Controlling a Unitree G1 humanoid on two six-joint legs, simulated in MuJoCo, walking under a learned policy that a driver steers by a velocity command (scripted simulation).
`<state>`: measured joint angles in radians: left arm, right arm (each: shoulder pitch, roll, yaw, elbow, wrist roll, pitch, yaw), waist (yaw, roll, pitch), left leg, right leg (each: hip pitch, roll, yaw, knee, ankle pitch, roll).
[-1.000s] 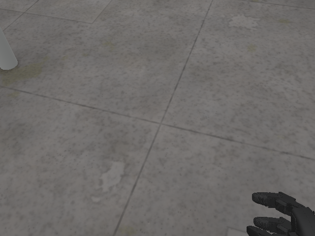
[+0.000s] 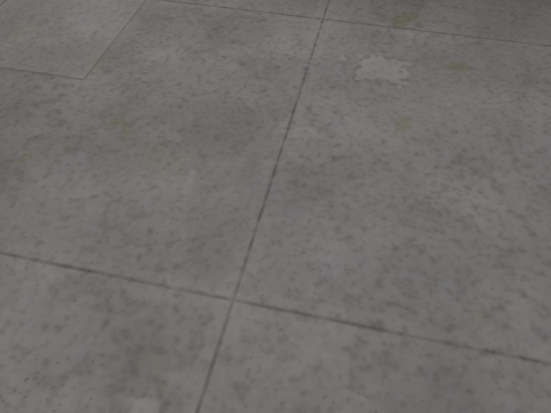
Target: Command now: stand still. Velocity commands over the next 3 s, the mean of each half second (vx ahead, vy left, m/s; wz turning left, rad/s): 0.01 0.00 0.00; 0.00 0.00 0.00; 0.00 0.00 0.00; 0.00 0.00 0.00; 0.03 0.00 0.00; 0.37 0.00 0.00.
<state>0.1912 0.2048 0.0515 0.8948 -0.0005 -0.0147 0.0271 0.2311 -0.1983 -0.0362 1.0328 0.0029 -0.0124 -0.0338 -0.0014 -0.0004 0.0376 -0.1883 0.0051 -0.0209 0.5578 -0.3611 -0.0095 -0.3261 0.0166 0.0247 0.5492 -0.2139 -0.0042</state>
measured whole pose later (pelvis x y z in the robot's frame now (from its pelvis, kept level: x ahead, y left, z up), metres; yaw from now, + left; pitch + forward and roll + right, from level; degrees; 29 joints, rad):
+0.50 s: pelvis +0.01 +0.01 +0.00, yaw -1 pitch -2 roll +0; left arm 0.13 0.21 0.05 0.99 0.00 0.01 0.03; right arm 0.25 -0.19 -0.03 1.08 0.01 0.00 -0.04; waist 0.00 0.00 0.05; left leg -0.12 0.00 -0.01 0.51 -0.36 0.00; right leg -0.27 0.01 0.04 0.52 -0.22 0.01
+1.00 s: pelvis +0.01 +0.00 +0.00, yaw -1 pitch -2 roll +0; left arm 0.15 0.20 0.04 1.05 -0.01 0.01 0.03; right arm 0.31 -0.17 -0.03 1.08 0.00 -0.01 -0.05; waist 0.00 0.00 0.05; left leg -0.12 0.00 0.00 0.49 -0.34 0.00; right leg -0.28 0.01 0.04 0.51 -0.20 0.00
